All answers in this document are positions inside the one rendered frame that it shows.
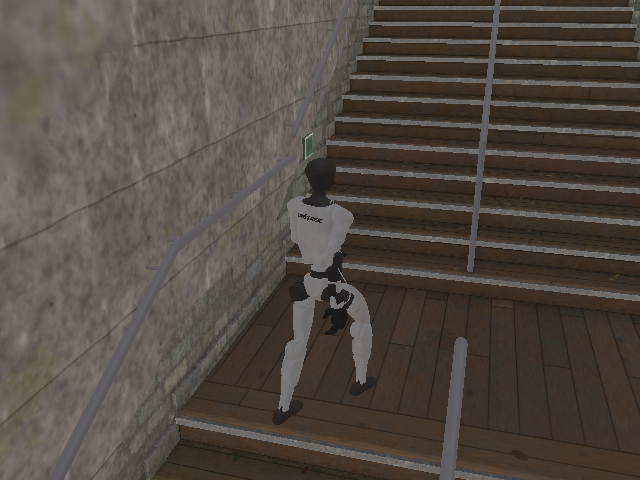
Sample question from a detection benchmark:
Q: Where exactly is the robot right upper arm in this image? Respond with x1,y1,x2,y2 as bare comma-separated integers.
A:
323,205,354,265

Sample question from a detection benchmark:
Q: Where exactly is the robot left foot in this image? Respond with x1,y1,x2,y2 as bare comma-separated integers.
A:
272,400,303,425

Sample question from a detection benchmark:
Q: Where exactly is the robot right forearm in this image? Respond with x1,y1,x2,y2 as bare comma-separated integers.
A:
326,251,344,309

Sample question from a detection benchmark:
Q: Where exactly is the robot left upper arm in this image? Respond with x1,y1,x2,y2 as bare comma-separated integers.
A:
287,196,306,244

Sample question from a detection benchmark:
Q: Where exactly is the robot right hand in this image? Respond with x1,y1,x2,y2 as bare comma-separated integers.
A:
323,306,348,335

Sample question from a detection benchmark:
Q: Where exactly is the robot torso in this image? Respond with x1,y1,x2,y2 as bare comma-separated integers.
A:
296,194,341,302

